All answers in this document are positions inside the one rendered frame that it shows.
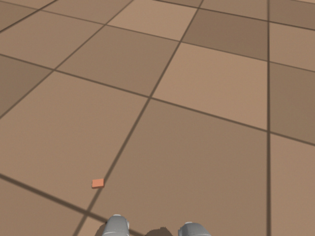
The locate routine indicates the small box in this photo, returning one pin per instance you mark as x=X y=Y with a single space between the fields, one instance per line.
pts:
x=98 y=183

